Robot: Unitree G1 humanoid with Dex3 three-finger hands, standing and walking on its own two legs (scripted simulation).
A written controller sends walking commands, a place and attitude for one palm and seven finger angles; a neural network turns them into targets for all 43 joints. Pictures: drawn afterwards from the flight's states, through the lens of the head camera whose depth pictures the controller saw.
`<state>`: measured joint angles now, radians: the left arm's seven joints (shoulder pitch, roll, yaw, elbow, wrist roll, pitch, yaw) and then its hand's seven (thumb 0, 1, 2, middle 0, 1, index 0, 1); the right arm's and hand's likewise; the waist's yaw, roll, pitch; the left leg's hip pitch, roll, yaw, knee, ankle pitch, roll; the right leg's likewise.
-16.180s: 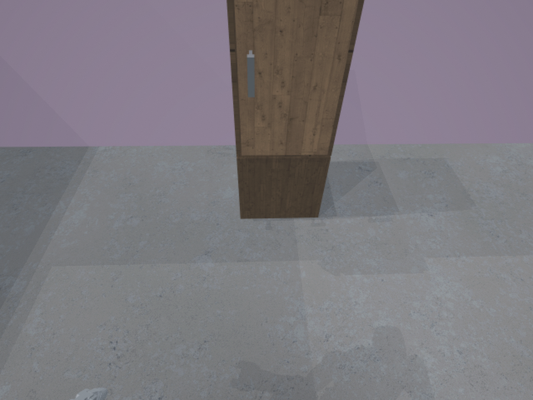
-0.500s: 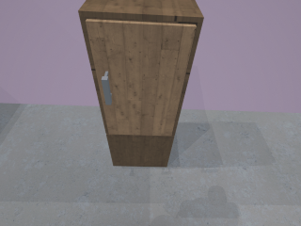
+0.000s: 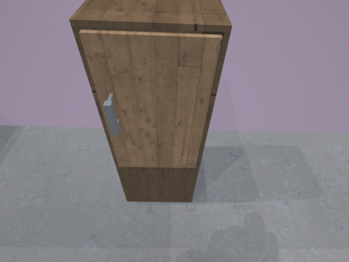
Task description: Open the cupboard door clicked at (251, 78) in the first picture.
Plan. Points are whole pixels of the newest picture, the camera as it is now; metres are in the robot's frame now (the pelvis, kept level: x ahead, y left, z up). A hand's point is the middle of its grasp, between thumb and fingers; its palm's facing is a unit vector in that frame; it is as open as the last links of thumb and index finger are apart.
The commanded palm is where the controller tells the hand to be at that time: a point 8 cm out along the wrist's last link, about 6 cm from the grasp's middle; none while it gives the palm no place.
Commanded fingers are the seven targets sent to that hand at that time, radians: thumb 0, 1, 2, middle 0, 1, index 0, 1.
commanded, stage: come to a stop and stand still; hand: left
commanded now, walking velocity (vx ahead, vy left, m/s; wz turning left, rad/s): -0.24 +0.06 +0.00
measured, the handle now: (113, 114) +0.53 +0.23 +0.01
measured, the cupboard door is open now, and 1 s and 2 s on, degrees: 0 0 0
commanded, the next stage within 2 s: look again from close up in 1.82 s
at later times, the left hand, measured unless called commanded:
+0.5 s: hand out of the picture +0.03 +0.22 -0.17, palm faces +0.05 -0.97 -0.25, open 7.4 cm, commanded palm none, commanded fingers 0.00 0.90 0.90 -0.20 -0.30 -0.20 -0.30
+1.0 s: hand out of the picture -0.18 +0.21 -0.17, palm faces +0.07 -0.98 -0.18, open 7.4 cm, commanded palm none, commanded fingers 0.00 0.90 0.90 -0.20 -0.30 -0.20 -0.30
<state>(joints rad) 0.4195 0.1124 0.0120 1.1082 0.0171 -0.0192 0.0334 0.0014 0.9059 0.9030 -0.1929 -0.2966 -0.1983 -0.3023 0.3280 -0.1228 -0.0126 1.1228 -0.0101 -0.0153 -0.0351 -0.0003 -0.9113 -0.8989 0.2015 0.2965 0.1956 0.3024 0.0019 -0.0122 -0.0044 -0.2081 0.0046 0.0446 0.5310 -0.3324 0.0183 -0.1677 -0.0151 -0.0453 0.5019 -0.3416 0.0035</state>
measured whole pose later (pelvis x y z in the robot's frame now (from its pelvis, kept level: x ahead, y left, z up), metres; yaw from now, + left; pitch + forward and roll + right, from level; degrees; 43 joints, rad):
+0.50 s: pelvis -0.05 +0.02 -0.01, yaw +1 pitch -4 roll -1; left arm 0.21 0.21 0.02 0.93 0.01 0.03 0.05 0.00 0.91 0.90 -0.19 -0.30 -0.20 -0.30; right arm 0.23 -0.17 -0.02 0.93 -0.02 0.01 -0.02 0.00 -0.91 -0.90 0.20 0.30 0.20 0.30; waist -0.01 0.00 0.05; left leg -0.24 -0.02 0.08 0.59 -0.29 0.07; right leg -0.29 -0.03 -0.02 0.75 -0.47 -0.02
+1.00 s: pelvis -0.16 +0.04 +0.00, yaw +1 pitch +0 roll +0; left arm 0.42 0.15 0.02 1.00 0.02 0.04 0.02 0.00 0.91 0.90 -0.19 -0.30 -0.20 -0.30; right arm 0.37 -0.16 -0.03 1.02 -0.03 0.04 -0.01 0.00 -0.91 -0.90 0.20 0.30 0.20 0.30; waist -0.01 0.00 -0.05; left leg -0.37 -0.05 0.09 0.37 -0.04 0.09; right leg -0.18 0.02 -0.07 0.63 -0.49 -0.06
